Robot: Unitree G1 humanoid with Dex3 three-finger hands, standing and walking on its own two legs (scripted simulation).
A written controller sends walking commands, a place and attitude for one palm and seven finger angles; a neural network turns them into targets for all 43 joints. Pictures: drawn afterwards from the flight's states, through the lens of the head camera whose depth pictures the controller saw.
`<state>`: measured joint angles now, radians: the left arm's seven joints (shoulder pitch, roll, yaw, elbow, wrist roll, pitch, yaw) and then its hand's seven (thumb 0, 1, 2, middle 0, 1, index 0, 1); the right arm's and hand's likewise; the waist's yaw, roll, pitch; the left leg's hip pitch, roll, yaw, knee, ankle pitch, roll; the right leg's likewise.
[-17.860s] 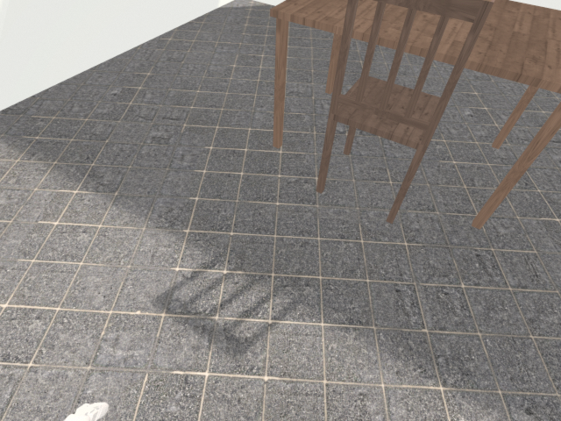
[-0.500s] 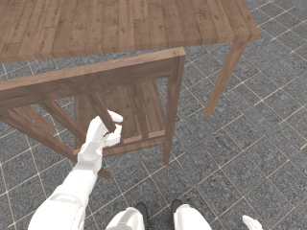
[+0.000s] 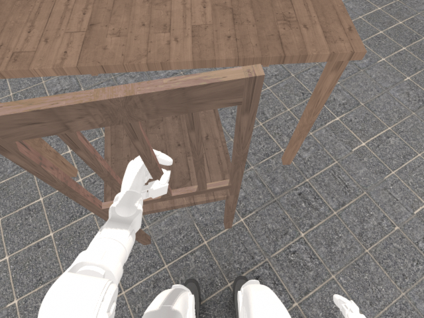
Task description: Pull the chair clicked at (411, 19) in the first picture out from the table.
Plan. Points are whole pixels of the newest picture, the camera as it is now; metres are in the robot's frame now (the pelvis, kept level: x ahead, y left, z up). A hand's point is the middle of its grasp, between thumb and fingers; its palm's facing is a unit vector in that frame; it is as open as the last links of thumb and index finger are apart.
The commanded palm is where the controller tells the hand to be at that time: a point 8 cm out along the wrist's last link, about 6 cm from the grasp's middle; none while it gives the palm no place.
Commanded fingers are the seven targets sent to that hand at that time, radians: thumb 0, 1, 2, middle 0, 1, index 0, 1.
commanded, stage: step backward, pulling the chair out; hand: left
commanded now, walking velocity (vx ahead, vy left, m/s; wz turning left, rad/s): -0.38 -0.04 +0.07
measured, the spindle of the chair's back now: (153, 166) +0.40 +0.13 -0.04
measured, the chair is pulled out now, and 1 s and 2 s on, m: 0.14 0.20 0.38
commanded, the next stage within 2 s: none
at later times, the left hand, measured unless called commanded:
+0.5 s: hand (159, 189) +0.36 +0.12 -0.06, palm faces -0.09 -0.97 -0.22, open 5.4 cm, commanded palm +0.35 +0.17 -0.06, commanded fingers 0.00 0.90 0.90 -0.50 -1.45 -0.50 -1.45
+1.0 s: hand (153, 211) +0.31 +0.13 -0.06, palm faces -0.05 -0.98 -0.21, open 5.5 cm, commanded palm +0.30 +0.18 -0.05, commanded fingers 0.00 0.90 0.90 -0.50 -1.45 -0.50 -1.45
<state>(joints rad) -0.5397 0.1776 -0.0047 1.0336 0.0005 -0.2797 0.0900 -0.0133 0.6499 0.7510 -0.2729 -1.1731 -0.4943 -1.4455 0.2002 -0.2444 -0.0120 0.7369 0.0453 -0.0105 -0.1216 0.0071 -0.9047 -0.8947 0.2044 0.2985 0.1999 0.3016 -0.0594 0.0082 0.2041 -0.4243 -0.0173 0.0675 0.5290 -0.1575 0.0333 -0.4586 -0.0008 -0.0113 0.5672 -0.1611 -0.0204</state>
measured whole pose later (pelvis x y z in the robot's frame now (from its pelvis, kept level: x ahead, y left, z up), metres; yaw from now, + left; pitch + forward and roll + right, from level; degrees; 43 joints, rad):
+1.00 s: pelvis -0.07 +0.01 +0.00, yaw +4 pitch +3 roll -1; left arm -0.60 0.16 0.01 1.00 -0.01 -0.21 0.07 0.02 0.64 0.77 -0.25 -1.18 -0.49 -1.45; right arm 0.17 -0.25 -0.02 0.72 0.04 0.04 -0.10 0.01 -0.90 -0.89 0.21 0.30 0.20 0.30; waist -0.07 0.06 0.26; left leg -0.39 0.02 -0.04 0.70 -0.38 -0.04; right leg -0.41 0.00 -0.05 0.50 -0.14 -0.01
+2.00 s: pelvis -0.25 +0.02 +0.01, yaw +1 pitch +3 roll +1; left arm -0.59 0.17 0.06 1.04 0.00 -0.22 0.06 0.04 0.64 0.77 -0.26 -1.18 -0.49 -1.45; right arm 0.15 -0.24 0.00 0.75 0.05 0.01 -0.09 0.01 -0.90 -0.89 0.21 0.30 0.20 0.30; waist -0.07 0.02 0.24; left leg -0.38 0.00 -0.03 0.73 -0.42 -0.05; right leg -0.39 -0.01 0.00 0.49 -0.16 -0.02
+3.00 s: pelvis -0.42 +0.03 +0.00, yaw +2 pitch -1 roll +1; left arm -0.35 0.10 -0.01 0.93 -0.05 -0.14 0.05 0.06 0.65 0.76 -0.24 -1.21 -0.49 -1.45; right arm 0.28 -0.23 0.00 0.73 0.03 0.06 -0.11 0.01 -0.90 -0.89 0.21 0.30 0.20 0.30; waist -0.05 0.06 0.14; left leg -0.14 0.04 0.05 0.50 -0.34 -0.04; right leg -0.32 0.00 0.00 0.59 -0.25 -0.02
